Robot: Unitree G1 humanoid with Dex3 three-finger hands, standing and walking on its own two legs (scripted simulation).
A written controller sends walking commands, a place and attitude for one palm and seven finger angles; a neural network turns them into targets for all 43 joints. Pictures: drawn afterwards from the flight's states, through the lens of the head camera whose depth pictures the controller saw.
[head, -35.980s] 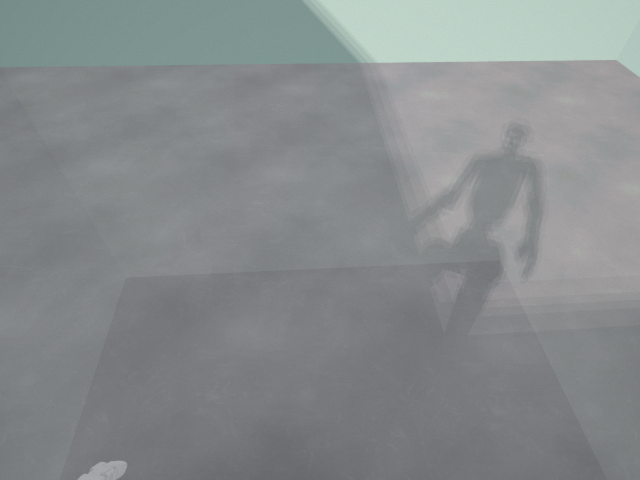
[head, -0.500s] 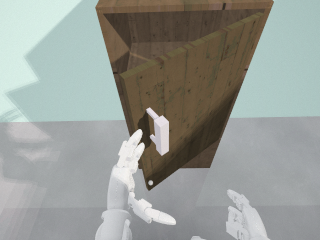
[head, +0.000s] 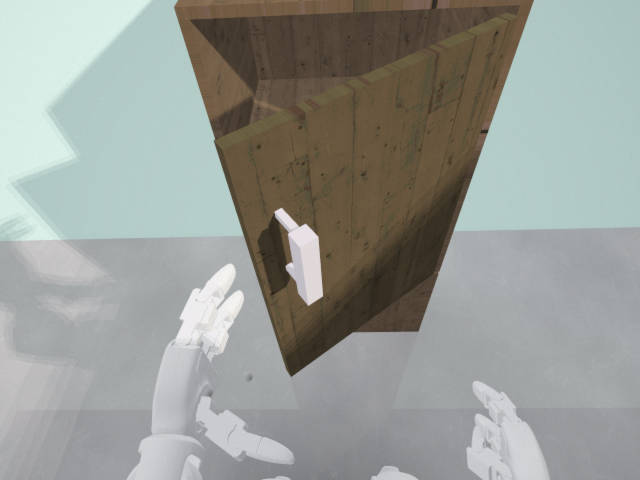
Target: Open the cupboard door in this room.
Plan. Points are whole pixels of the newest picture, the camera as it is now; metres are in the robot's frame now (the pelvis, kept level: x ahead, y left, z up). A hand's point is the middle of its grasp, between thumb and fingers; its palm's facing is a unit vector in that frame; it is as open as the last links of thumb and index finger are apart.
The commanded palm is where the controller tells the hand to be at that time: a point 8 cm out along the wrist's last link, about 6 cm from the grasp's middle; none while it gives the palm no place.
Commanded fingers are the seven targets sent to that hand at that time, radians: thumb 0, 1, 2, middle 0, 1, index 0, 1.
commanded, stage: draw the hand back to the body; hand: left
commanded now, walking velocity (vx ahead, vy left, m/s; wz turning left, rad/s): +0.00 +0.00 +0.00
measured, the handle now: (297, 256) +0.37 +0.05 +0.09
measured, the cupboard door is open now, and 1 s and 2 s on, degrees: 37 37 37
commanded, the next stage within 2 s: step back with the hand held close in 1.44 s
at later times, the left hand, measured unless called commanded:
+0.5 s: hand (120, 362) +0.21 +0.19 +0.14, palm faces +0.11 -0.96 -0.25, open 15.5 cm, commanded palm +0.17 +0.24 +0.16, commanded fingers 0.00 -0.05 0.50 -0.17 -0.30 -0.17 -0.30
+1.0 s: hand out of the picture +0.22 +0.29 +0.21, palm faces +0.38 -0.84 -0.39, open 9.8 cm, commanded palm +0.16 +0.34 +0.23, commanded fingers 0.00 0.83 0.87 -0.20 -0.30 -0.20 -0.30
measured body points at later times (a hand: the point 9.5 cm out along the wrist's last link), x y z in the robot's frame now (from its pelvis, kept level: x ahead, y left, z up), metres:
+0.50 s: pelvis +0.02 +0.03 +0.03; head +0.01 +0.01 +0.48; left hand +0.19 +0.24 +0.16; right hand +0.21 -0.18 -0.04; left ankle -0.02 +0.13 -0.68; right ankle +0.03 -0.07 -0.68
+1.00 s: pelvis +0.02 +0.05 +0.06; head +0.01 +0.04 +0.51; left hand +0.19 +0.33 +0.23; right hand +0.21 -0.17 -0.02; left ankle -0.02 +0.13 -0.68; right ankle +0.03 -0.07 -0.68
